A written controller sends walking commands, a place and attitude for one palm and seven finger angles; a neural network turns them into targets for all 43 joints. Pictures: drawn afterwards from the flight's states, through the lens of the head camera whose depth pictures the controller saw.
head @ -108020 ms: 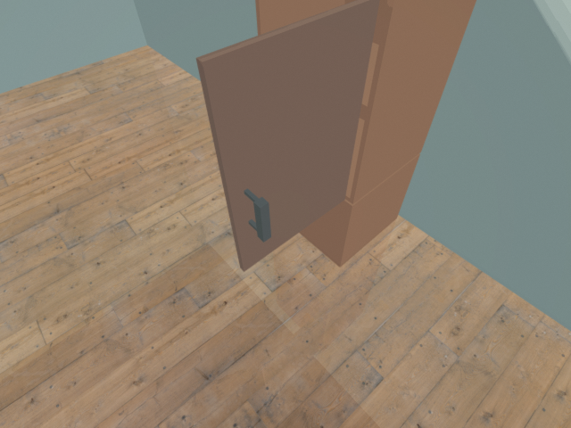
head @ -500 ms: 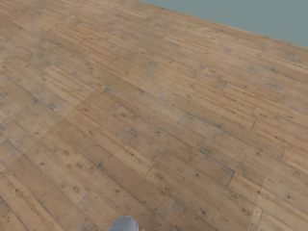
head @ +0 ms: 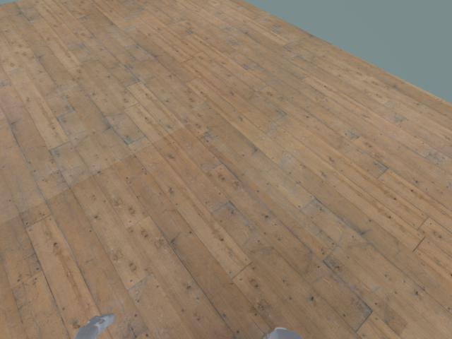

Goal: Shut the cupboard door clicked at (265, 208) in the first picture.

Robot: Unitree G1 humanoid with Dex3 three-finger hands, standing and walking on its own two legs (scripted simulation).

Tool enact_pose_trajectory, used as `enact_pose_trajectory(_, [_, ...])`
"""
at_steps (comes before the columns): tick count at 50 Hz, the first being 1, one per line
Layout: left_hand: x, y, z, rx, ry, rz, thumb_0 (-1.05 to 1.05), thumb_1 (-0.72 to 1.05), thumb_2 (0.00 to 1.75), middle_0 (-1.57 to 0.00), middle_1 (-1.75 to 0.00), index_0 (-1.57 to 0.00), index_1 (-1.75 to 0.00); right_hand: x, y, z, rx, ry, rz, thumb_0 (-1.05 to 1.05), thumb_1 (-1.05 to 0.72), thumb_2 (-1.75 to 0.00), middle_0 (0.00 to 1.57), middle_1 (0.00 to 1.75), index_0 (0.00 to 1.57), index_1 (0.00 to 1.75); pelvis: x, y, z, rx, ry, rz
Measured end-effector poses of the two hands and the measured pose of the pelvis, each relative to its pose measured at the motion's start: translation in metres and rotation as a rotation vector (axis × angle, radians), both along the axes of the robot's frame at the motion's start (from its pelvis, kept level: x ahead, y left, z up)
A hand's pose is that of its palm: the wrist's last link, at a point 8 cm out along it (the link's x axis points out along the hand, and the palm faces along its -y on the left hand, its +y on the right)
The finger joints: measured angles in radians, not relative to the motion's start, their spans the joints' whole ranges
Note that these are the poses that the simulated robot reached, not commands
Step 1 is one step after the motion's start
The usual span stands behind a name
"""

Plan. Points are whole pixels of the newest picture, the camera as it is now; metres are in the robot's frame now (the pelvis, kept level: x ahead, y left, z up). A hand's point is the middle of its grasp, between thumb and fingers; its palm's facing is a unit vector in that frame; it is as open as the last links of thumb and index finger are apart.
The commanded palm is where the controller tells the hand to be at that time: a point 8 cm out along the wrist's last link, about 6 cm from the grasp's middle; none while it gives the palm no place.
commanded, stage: walk to a spot facing it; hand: left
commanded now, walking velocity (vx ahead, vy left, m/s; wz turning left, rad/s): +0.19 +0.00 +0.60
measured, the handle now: out of the picture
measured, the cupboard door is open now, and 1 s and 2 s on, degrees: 0 0 0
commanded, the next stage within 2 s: turn to face it in 0.14 s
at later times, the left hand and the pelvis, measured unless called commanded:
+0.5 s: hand out of the picture +0.04 +0.16 -0.19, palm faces +0.25 -0.95 -0.19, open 7.4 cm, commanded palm none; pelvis +0.12 -0.01 -0.01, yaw +9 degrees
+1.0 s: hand (149, 298) +0.22 +0.18 -0.16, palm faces -0.06 -0.95 -0.30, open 7.4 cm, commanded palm none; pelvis +0.13 -0.03 -0.01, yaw -8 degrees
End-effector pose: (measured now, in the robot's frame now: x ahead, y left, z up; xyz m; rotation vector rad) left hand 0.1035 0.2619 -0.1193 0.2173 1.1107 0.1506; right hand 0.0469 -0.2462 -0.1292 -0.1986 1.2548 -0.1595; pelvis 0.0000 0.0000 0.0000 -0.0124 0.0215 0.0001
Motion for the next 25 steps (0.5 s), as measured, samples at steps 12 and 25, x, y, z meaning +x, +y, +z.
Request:
enact_pose_trajectory(12, [0.007,-0.052,0.007,0.011,0.004,0.155,0.01,0.9,0.9,-0.2,-0.3,-0.2,-0.3,0.061,-0.041,-0.023,0.036,0.127,0.081,0.01,-0.91,-0.9,0.2,0.3,0.2,0.3,0.062,-0.034,-0.002,0.041,-0.006,0.178])
enact_pose_trajectory(25, [-0.075,-0.06,-0.036,-0.111,0.355,0.324,0.01,0.91,0.9,-0.2,-0.3,-0.2,-0.3,0.221,0.035,-0.01,0.024,-0.103,0.265,0.01,-0.91,-0.9,0.19,0.3,0.2,0.3,0.116,-0.006,-0.013,0.01,-0.012,0.161])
